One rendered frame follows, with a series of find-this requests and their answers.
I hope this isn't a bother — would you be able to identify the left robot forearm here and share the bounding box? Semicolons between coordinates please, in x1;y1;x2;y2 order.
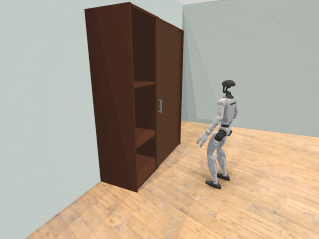
205;116;220;136

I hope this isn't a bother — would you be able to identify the left robot shin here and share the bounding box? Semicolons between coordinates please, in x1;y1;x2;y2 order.
207;156;218;184

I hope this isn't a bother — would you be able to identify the robot left upper arm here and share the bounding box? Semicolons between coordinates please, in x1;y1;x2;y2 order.
217;98;227;122

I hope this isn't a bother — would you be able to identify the robot right upper arm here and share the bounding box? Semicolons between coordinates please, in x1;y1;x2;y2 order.
234;96;238;116

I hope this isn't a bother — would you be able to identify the robot left hand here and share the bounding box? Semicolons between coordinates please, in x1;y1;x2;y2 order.
196;134;208;148

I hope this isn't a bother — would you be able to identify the robot shin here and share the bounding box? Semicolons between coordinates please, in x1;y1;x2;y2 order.
207;156;218;184
216;155;227;176

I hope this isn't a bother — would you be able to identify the wardrobe door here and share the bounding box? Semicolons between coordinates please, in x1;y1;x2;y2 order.
175;31;182;144
154;18;178;168

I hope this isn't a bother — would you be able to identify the right robot shin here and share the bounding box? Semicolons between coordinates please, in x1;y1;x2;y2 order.
216;155;227;176

